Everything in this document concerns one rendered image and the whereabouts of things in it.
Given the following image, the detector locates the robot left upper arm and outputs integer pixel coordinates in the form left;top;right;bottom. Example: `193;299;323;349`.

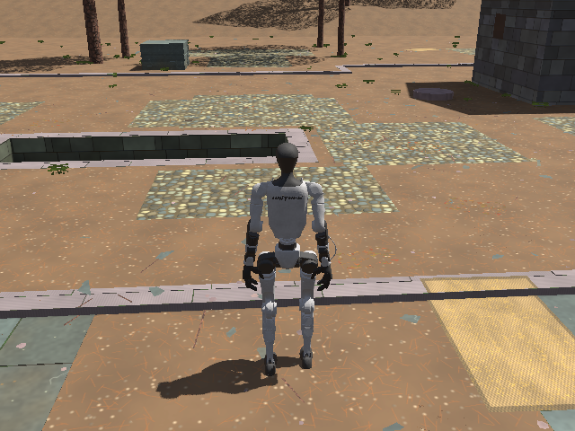
249;181;269;233

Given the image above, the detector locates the robot right upper arm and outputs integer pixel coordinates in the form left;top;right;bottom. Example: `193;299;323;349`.
306;181;325;233

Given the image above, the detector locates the robot right shin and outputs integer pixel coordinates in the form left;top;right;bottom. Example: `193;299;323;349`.
301;298;314;356

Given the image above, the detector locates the left robot hand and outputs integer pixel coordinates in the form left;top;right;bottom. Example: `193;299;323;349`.
243;265;264;291

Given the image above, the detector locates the right robot foot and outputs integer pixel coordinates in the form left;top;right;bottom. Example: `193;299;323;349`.
300;346;313;369

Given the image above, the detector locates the robot left forearm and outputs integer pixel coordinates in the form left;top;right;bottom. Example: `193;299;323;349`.
243;219;259;266

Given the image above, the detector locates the robot right forearm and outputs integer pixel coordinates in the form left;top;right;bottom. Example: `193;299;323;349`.
315;220;331;267

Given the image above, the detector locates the right robot hand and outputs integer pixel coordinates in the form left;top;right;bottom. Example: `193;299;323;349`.
311;264;332;291

